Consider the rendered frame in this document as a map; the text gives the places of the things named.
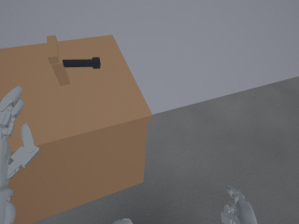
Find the tap lever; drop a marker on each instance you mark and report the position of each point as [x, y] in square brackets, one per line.
[94, 63]

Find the counter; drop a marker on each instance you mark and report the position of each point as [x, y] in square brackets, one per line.
[90, 124]

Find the left robot forearm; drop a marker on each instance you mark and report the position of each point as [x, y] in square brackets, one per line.
[7, 209]

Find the right robot hand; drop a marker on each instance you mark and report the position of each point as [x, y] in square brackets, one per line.
[242, 212]

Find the left robot hand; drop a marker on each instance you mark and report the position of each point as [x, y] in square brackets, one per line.
[10, 108]

